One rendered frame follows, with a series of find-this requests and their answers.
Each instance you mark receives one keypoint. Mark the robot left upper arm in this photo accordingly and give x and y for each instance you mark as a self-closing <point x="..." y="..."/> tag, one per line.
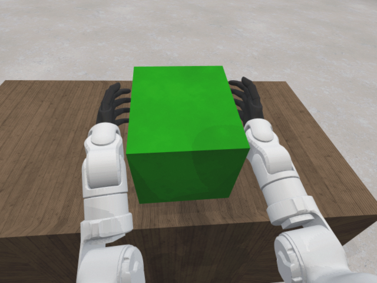
<point x="113" y="264"/>

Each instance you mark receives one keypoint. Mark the robot right forearm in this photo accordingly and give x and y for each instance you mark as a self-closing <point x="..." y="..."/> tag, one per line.
<point x="286" y="198"/>

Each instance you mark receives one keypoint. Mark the pedestal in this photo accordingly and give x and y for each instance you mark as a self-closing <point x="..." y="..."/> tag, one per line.
<point x="43" y="127"/>

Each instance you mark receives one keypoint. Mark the robot left forearm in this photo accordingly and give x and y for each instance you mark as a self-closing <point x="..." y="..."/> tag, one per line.
<point x="104" y="184"/>

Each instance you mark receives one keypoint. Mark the robot right hand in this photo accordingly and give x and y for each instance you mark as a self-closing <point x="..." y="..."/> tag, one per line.
<point x="251" y="105"/>

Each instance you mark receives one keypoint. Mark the carton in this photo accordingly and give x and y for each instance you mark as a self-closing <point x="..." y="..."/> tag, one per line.
<point x="185" y="138"/>

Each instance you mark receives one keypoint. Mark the robot left hand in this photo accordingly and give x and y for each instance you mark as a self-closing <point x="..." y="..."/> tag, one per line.
<point x="107" y="112"/>

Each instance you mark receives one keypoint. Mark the robot right upper arm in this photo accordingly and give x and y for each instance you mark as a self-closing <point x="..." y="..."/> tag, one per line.
<point x="313" y="255"/>

